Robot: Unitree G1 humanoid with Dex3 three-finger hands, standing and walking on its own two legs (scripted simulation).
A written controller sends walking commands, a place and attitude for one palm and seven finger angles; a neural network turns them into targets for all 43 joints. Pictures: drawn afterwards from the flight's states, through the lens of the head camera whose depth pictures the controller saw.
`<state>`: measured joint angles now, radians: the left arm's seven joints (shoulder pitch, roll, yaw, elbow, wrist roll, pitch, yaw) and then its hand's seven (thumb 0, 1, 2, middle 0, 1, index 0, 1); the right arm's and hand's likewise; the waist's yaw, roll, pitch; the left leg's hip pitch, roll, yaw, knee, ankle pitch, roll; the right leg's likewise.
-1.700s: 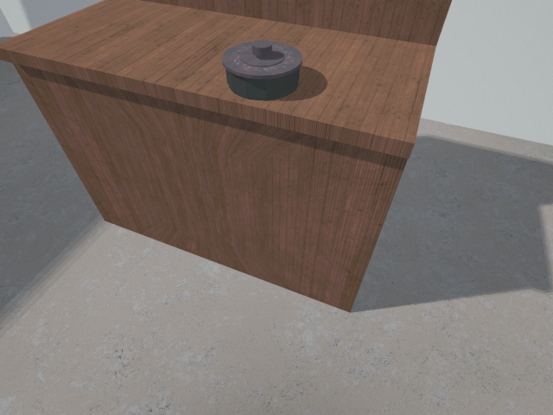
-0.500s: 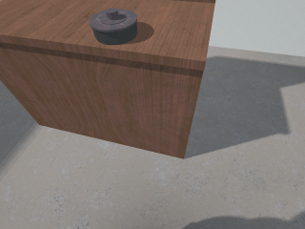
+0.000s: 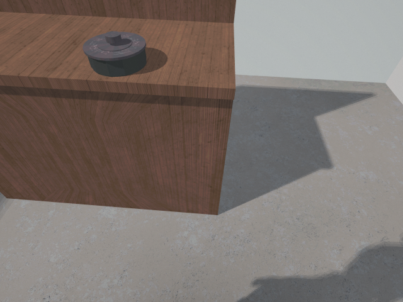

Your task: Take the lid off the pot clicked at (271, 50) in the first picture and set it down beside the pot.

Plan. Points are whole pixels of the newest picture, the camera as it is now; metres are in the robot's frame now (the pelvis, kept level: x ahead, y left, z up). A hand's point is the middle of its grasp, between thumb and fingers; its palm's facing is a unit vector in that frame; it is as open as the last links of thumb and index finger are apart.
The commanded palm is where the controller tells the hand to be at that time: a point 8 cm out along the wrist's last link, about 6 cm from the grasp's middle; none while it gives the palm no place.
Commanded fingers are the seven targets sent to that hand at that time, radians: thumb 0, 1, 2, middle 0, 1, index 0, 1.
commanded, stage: take the last steps up to it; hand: left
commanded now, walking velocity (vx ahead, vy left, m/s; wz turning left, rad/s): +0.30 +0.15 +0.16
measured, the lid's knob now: (113, 37) +0.81 +0.33 +0.16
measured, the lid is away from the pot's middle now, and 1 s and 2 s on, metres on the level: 0.00 0.00 0.00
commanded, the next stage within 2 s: come to a stop and stand still in 0.88 s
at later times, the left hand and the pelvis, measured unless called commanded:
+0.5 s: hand out of the picture +0.04 +0.28 -0.20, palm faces +0.14 -0.98 -0.17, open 7.4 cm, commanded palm none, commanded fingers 0.00 0.90 0.90 -0.20 -0.30 -0.20 -0.30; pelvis +0.10 +0.10 -0.02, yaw +4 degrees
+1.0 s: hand (91, 225) +0.33 +0.33 -0.16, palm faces +0.13 -0.97 -0.21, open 7.3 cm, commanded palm none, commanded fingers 0.00 0.90 0.90 -0.20 -0.30 -0.20 -0.30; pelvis +0.26 +0.15 -0.01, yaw +3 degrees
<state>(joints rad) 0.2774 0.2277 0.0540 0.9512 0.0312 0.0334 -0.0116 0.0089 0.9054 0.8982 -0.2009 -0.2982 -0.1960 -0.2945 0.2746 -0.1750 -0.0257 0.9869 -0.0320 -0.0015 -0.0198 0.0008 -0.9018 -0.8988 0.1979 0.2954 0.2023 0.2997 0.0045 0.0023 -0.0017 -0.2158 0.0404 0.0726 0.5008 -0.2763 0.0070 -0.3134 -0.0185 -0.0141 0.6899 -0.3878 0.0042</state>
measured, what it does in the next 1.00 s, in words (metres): walks ahead: right foot, then left foot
